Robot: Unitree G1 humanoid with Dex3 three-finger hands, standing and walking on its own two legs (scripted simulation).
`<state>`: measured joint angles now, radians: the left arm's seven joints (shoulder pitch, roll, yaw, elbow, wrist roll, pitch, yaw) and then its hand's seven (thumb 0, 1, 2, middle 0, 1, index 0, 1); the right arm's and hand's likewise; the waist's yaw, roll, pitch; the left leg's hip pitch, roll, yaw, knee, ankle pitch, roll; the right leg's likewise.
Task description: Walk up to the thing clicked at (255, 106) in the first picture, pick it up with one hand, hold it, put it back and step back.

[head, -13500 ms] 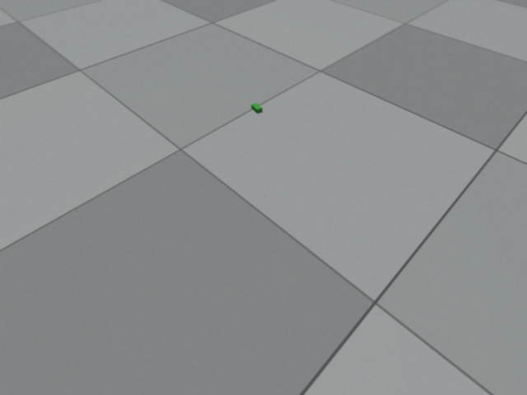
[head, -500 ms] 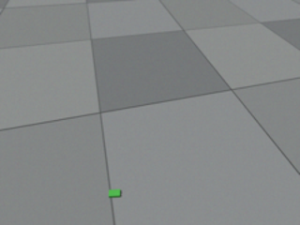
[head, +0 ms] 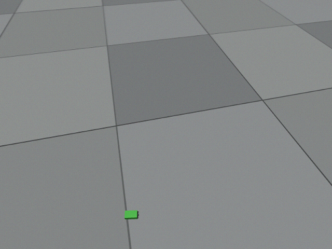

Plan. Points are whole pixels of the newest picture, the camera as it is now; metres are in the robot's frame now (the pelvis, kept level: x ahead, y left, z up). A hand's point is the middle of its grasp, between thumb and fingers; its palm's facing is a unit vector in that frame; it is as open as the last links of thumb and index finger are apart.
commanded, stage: walk up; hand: left
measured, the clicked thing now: (131, 214) +0.44 +0.21 -0.77
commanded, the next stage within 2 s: stand in 0.26 s
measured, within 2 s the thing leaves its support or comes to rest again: neither
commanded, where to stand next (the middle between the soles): +0.05 -0.02 m, yaw -1 degrees
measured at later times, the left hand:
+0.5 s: hand out of the picture +0.06 +0.24 -0.16, palm faces -0.02 -0.94 -0.34, open 7.4 cm
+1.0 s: hand out of the picture +0.06 +0.24 -0.16, palm faces -0.02 -0.94 -0.35, open 7.4 cm
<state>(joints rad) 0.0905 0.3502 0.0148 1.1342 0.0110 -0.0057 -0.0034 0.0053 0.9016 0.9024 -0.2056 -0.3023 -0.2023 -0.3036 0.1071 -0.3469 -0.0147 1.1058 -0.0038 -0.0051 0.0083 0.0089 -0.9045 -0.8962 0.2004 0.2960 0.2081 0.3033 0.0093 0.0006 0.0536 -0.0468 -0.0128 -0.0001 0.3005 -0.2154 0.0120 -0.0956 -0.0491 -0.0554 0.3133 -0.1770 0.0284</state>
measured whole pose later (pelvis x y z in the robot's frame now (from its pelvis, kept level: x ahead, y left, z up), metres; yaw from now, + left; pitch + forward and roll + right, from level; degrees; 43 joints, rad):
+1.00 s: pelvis -0.01 -0.02 +0.00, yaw +0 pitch -2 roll +0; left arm 0.12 0.35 0.00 1.13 0.01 -0.01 0.00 0.00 0.90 0.90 -0.21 -0.30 -0.20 -0.30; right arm 0.13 -0.35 0.01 1.12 -0.01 -0.01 0.01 0.01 -0.90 -0.90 0.20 0.30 0.21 0.30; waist 0.01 0.01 0.04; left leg -0.06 0.01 0.00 0.29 -0.20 -0.01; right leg -0.11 -0.02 -0.06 0.31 -0.16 0.00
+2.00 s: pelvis -0.17 +0.01 -0.03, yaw -4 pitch -2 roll -1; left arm 0.13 0.37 0.09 0.87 0.03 0.06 0.00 0.01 0.90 0.90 -0.21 -0.30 -0.20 -0.30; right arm 0.12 -0.39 -0.05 0.85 -0.01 0.05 -0.03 0.01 -0.90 -0.90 0.20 0.30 0.21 0.30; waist -0.01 0.04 0.21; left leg -0.42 0.07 -0.02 0.76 -0.34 -0.01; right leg -0.25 0.06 0.02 0.67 -0.38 -0.02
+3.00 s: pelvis -0.35 +0.00 -0.02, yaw -2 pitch -3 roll +1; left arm 0.22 0.38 0.06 0.94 0.00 0.00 0.00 0.01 0.90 0.90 -0.21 -0.30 -0.20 -0.30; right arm 0.23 -0.35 -0.05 0.96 -0.02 -0.01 0.02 0.01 -0.91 -0.90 0.20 0.30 0.21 0.30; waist 0.03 -0.01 0.09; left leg -0.26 -0.03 -0.03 0.57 -0.26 0.01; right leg -0.21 -0.03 0.02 0.71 -0.47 -0.02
